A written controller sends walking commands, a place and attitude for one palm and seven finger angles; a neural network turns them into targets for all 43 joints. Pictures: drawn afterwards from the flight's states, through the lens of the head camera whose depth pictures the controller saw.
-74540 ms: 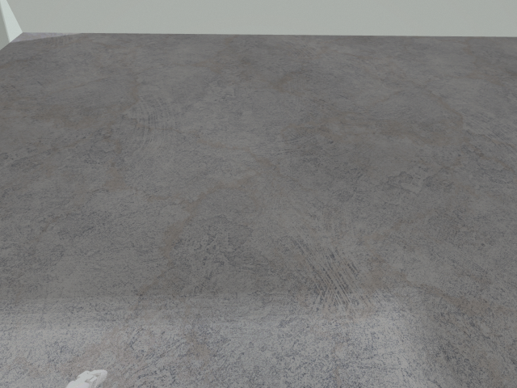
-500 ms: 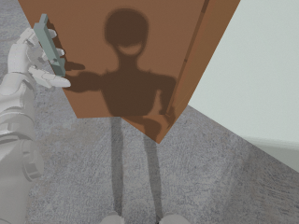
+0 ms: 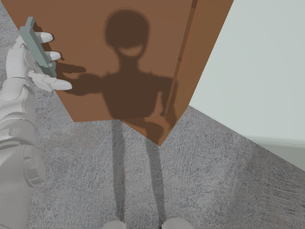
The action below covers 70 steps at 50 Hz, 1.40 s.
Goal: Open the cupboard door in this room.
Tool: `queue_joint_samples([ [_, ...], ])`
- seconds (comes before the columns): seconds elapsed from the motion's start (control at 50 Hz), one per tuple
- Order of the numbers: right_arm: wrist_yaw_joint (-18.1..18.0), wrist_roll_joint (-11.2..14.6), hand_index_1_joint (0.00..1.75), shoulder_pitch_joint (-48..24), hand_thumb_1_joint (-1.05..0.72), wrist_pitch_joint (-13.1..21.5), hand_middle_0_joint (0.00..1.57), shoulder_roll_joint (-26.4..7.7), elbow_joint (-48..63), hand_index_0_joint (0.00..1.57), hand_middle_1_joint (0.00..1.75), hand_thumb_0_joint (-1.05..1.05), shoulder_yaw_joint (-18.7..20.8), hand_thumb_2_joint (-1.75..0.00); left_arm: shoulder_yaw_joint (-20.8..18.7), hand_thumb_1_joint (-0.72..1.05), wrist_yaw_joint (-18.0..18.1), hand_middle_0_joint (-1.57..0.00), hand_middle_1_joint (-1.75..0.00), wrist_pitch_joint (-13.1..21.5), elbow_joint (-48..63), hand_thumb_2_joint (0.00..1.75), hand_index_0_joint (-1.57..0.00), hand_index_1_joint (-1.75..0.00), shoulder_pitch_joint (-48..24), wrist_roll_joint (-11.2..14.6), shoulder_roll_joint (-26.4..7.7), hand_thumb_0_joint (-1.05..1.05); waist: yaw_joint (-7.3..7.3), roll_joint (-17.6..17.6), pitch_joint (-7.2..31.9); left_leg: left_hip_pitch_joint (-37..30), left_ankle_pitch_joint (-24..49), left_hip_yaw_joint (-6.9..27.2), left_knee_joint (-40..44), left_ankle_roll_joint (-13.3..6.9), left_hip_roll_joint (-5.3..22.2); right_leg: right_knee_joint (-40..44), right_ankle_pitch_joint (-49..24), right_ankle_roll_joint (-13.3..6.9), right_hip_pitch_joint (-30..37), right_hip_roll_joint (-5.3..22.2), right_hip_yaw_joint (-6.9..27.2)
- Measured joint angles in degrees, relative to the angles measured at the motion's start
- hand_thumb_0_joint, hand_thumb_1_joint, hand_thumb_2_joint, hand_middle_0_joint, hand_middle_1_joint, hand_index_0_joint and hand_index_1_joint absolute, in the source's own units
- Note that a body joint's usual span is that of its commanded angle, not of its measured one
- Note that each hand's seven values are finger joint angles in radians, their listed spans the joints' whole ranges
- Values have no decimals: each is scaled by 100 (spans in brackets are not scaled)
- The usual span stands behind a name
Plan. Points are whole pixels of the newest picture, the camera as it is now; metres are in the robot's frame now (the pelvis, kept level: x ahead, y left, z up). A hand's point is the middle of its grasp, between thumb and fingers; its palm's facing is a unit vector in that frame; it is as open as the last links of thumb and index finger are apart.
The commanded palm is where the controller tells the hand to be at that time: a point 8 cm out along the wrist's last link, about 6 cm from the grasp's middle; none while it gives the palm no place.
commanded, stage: slide the fingers in behind the handle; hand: left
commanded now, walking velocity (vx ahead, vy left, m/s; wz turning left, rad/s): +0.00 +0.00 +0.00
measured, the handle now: (42, 51) +0.55 +0.24 +0.12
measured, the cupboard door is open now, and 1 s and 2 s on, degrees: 41 41 72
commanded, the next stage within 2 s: close the thumb around the handle in 0.28 s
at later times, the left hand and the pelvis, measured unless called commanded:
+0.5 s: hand (51, 64) +0.51 +0.21 +0.12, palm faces +0.03 -1.00 +0.00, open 13.6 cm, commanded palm +0.49 +0.26 +0.11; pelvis +0.01 +0.00 +0.00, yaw +0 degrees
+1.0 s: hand (51, 63) +0.51 +0.21 +0.11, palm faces +0.04 -1.00 -0.01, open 5.7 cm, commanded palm +0.49 +0.25 +0.11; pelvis +0.00 +0.01 +0.00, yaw +0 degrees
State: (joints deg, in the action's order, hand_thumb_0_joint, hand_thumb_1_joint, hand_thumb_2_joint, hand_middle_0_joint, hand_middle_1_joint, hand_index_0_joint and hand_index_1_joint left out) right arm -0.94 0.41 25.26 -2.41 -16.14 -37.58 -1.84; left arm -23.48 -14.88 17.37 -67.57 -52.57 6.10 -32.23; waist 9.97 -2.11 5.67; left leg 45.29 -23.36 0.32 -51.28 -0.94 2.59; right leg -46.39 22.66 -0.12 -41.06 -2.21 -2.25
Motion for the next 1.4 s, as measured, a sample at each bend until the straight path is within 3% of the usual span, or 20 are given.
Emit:
queue_joint_samples([
  [0.24, -55, 9, 30, -136, -91, 56, 20, -16, 39, 21, 30, 1, -11, -89, 100, -50, -138, -30, -120, -21, -167, 30, -31, -122, -205, 12, -103, -1, -5, 18, -29, 60, 19, 47, 15, 13, -26, 2, 9, -12, -45, 21, -45],
  [0.48, -17, -4, 30, -115, -91, 16, 20, 34, 47, 21, 30, 1, -19, -89, 114, -47, -138, -30, -122, -37, -48, 31, -32, -122, -94, 49, 12, -1, -39, 2, 21, 25, -22, 24, 16, -9, -33, 27, 29, 11, -6, 27, -21],
  [0.62, -14, -5, 30, -106, -91, 1, 20, 57, 67, 21, 30, 1, -27, -89, 99, -24, -72, -32, -123, -24, -59, 41, -33, -124, -88, 5, 19, -1, -12, 1, 16, 9, -37, 7, 3, -27, -40, 24, 34, 30, 11, 35, -2],
  [0.94, -5, -29, 30, -46, -91, 0, 20, 49, 8, 21, 30, 1, -17, -89, 139, 59, 24, -37, -132, -7, -100, 77, -38, -132, -180, -29, 41, 0, -6, -2, 0, 76, -29, 3, -32, -51, -63, -3, 25, 55, -50, 56, 3],
  [1.04, -5, -38, 30, -48, -91, 26, 20, 44, -10, 21, 30, 1, -19, -89, 161, 77, 50, -39, -134, -26, -152, 84, -40, -134, -268, -52, 27, 1, -1, -2, -18, 112, -21, 29, -50, -48, -71, -17, 25, 51, -74, 62, -22],
  [1.28, -4, -32, 30, -59, -91, 1, 20, 33, 36, 21, 30, 1, -14, -89, 23, 78, -13, -39, -135, -28, -56, 83, -40, -135, -89, -71, 5, 1, 21, -3, 27, 53, -40, -6, -25, -35, -38, 1, 27, 38, -39, 30, 17],
  [1.4, 16, 2, 30, -27, -91, -72, 20, 35, 130, 21, 30, 1, 24, -89, -34, 78, -70, -39, -135, -39, 403, 82, -39, -135, 430, 82, 155, 1, -54, -30, 90, -124, -53, -95, 77, -33, -10, 71, 21, 38, 86, 7, 108],
])
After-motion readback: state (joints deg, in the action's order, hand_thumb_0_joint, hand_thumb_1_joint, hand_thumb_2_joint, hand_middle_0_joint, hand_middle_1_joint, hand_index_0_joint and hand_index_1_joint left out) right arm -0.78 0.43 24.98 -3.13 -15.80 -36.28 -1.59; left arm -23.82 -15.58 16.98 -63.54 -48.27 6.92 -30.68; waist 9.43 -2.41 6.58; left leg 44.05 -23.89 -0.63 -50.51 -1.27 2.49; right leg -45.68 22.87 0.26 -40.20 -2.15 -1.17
